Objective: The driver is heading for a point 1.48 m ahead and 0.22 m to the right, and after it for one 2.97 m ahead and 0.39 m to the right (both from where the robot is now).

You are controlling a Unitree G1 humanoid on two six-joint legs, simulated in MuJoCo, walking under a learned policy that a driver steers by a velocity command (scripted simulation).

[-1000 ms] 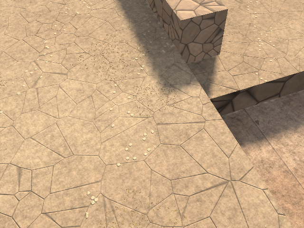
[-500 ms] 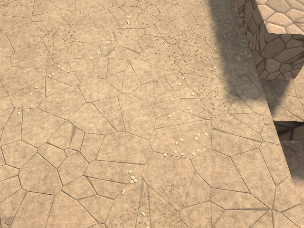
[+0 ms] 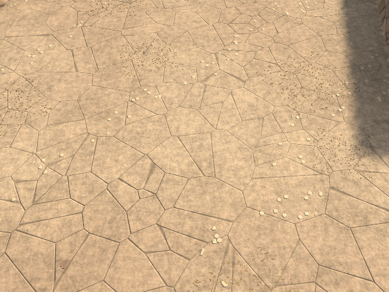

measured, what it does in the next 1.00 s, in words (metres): steps on the spot: left foot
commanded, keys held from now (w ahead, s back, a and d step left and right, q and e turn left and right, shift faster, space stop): no key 0.88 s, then w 0.12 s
